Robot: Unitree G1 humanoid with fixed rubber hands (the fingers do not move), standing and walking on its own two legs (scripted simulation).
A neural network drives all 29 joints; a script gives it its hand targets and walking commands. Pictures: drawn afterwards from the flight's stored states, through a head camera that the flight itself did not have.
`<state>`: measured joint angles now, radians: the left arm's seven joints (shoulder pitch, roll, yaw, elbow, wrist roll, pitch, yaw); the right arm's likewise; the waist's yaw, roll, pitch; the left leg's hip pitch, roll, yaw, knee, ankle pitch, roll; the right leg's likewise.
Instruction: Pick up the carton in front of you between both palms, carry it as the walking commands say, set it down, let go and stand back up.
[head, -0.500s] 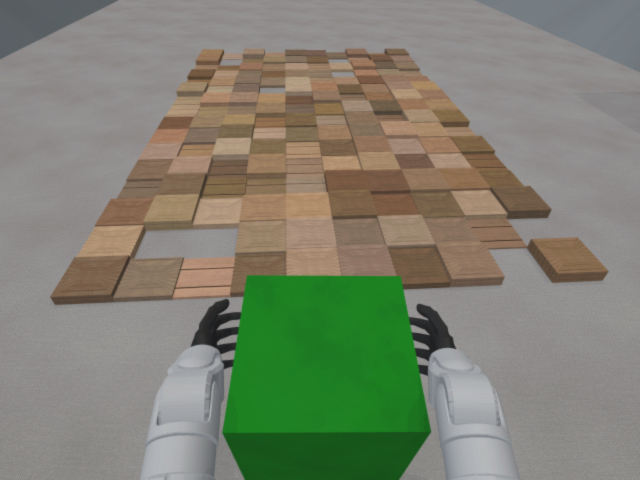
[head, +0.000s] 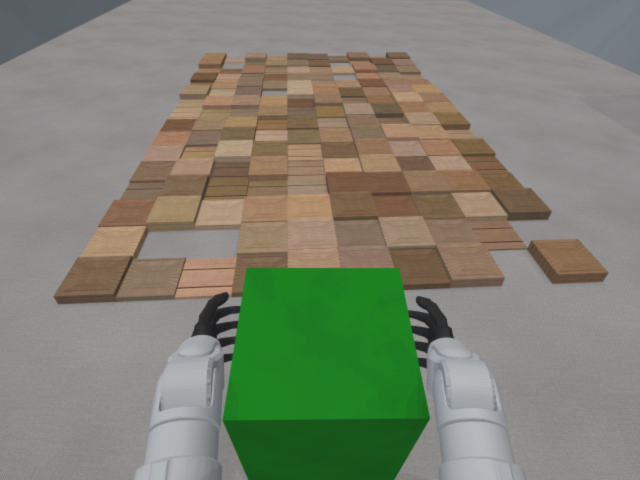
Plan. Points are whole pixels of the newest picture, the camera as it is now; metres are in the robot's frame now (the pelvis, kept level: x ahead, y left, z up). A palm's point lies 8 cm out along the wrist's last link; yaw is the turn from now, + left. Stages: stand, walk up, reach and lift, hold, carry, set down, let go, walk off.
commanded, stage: hold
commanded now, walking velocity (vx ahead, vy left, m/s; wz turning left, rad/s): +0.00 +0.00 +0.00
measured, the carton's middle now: (322, 378) +0.30 +0.00 -0.03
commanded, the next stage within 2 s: carry in 0.46 s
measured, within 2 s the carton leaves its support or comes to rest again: neither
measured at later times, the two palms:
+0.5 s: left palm (206, 346) +0.30 +0.15 +0.05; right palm (438, 350) +0.29 -0.15 +0.05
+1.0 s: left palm (210, 265) +0.42 +0.17 +0.08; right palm (409, 263) +0.43 -0.13 +0.08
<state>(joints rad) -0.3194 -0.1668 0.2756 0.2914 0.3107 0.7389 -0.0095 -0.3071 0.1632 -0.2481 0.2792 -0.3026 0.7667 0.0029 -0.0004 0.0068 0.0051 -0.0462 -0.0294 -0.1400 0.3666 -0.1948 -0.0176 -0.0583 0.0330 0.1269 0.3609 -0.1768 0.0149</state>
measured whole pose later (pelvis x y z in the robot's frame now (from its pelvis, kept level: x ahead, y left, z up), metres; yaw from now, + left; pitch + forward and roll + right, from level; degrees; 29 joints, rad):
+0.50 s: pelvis +0.01 +0.00 +0.00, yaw +0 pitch -5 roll +0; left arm -0.27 -0.15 0.23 0.24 0.28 0.76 0.00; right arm -0.26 0.15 -0.21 0.23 -0.28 0.78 0.00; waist 0.00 0.00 -0.04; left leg -0.10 -0.03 -0.12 0.41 -0.24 -0.01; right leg -0.11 0.03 0.11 0.40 -0.22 0.02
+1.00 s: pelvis +0.17 +0.01 +0.00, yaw +3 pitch +6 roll +0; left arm -0.14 -0.13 0.07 -0.28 0.12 1.18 0.10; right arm -0.10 0.13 -0.12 -0.33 -0.09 1.20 -0.10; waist 0.00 -0.01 -0.16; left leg -0.43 0.05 0.10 0.91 -0.48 0.01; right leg -0.22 -0.03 -0.18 0.40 -0.28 -0.03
